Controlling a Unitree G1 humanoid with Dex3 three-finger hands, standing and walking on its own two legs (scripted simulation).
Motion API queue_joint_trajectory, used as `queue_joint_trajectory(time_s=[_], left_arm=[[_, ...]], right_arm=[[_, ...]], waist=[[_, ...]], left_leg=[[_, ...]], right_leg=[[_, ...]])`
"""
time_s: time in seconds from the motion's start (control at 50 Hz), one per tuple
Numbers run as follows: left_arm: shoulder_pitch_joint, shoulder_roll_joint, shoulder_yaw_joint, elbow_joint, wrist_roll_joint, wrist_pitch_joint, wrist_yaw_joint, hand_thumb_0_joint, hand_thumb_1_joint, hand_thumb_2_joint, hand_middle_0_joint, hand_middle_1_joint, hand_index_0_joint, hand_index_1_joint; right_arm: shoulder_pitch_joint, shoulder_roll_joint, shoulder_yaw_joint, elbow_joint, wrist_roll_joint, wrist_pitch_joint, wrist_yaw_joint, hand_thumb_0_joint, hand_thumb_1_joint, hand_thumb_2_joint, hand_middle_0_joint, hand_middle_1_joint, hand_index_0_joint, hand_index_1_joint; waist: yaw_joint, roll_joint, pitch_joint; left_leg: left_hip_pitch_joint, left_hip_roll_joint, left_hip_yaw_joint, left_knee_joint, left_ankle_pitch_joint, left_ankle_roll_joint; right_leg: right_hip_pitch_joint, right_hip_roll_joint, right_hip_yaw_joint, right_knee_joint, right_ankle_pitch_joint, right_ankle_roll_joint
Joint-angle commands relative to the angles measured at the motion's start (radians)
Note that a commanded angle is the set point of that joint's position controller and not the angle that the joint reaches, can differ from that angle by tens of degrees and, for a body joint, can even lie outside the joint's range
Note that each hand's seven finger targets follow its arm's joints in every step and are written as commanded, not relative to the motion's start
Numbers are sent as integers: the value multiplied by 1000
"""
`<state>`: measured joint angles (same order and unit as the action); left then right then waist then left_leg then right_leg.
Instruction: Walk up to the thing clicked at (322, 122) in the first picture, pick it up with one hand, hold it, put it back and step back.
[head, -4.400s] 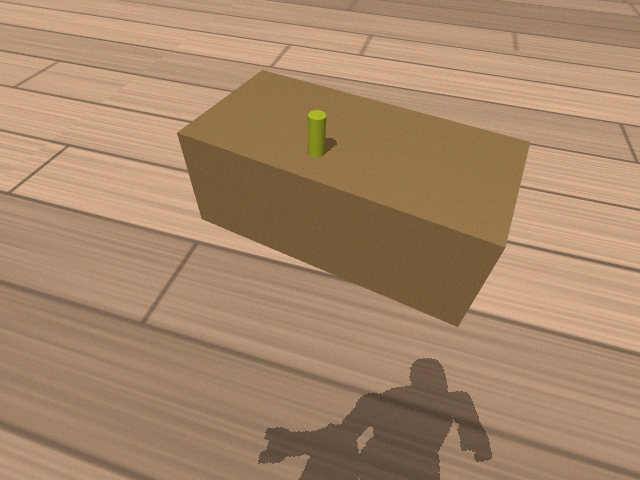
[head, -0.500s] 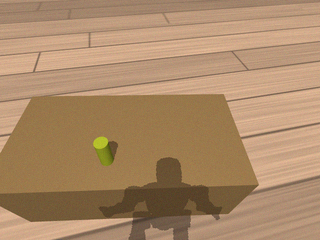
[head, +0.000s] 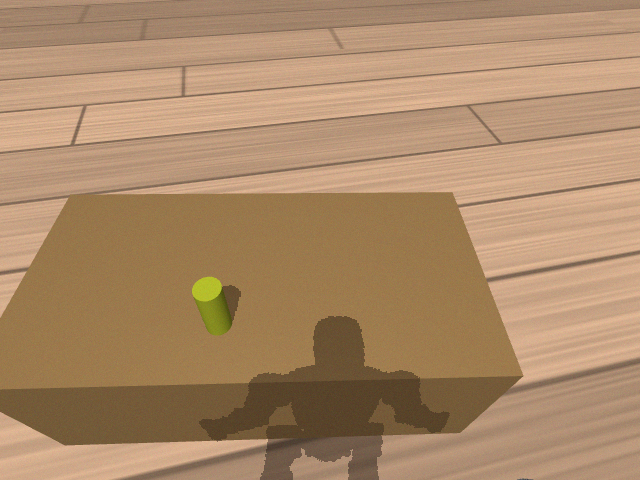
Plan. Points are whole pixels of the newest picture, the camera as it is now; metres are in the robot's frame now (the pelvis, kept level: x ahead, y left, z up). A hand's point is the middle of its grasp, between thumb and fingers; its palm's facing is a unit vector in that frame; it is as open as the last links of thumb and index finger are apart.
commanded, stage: walk up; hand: left
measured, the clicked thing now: (213, 307) +0.49 +0.22 -0.26
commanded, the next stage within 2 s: stand in 0.08 s
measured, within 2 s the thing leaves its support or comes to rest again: neither
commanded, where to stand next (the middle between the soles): +0.05 +0.00 m, yaw +2 degrees
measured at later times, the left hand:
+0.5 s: hand out of the picture +0.09 +0.25 -0.15, palm faces -0.02 -0.94 -0.35, open 7.4 cm
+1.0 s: hand out of the picture +0.08 +0.24 -0.15, palm faces -0.02 -0.94 -0.34, open 7.4 cm
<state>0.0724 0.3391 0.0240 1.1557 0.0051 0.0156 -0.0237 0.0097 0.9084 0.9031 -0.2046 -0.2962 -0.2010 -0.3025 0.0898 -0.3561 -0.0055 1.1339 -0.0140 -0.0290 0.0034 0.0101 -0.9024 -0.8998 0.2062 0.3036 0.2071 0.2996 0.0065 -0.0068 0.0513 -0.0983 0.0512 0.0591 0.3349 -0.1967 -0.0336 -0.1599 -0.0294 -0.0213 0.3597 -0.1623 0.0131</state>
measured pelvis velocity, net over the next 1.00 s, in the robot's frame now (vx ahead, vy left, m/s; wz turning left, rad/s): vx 0.00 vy -0.01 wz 0.01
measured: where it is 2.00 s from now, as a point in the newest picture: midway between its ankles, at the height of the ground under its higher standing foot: outside the picture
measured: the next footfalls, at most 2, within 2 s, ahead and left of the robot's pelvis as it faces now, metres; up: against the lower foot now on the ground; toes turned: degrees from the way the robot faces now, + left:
none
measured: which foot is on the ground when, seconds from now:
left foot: down 0.00-1.00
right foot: down 0.00-1.00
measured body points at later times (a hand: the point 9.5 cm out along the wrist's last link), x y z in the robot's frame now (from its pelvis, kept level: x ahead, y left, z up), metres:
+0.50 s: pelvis +0.00 -0.01 +0.00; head +0.01 -0.01 +0.45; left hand +0.09 +0.30 -0.13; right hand +0.08 -0.31 -0.14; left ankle -0.01 +0.14 -0.75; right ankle +0.02 -0.13 -0.75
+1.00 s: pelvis +0.00 -0.01 +0.00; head +0.01 -0.01 +0.45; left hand +0.08 +0.29 -0.13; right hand +0.07 -0.31 -0.14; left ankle -0.01 +0.14 -0.75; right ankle +0.02 -0.13 -0.75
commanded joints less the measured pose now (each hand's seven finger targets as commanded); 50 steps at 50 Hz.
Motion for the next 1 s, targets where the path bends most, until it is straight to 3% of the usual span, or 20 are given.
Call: queue_joint_trajectory(time_s=[0.0,0.12,0.28,0.58,0.7,0.8,0.98], left_arm=[[-55,208,41,-66,5,-26,13,0,900,900,-200,-300,-200,-300],[-41,214,26,-69,1,-45,22,0,900,900,-200,-300,-200,-300],[-40,221,16,-69,0,-49,28,0,900,900,-200,-300,-200,-300],[-34,233,13,-74,0,-49,29,0,900,900,-200,-300,-200,-300],[-31,237,15,-74,0,-47,28,0,900,900,-200,-300,-200,-300],[-28,236,15,-75,0,-49,27,0,900,900,-200,-300,-200,-300],[-23,234,12,-78,0,-48,30,0,900,900,-200,-300,-200,-300]], right_arm=[[-43,-217,-44,-51,1,-22,-17,0,-900,-900,200,300,200,300],[-49,-211,-41,-48,2,-6,-11,0,-900,-900,200,300,200,300],[-46,-207,-39,-41,2,1,-4,0,-900,-900,200,300,200,300],[-37,-206,-37,-39,0,2,-2,0,-900,-900,200,300,200,300],[-26,-203,-37,-41,0,5,0,0,-900,-900,200,300,200,300],[-26,-206,-37,-44,0,1,-2,0,-900,-900,200,300,200,300],[-17,-207,-36,-45,0,4,-4,0,-900,-900,200,300,200,300]], waist=[[-8,5,-89],[-9,12,-100],[-12,-3,-106],[-9,4,-82],[-8,-2,-61],[-9,7,-85],[-10,2,-77]], left_leg=[[-21,96,-80,-69,90,42],[10,103,-83,-63,144,34],[29,105,-84,-70,145,32],[17,103,-85,-81,103,30],[-6,95,-83,-86,45,30],[15,101,-86,-80,98,32],[7,102,-85,-75,84,33]], right_leg=[[43,-94,92,-61,101,-27],[49,-109,98,-61,164,-29],[45,-109,88,-65,156,-28],[32,-107,94,-74,121,-30],[21,-103,98,-90,45,-28],[41,-108,99,-76,121,-33],[35,-106,98,-78,113,-33]])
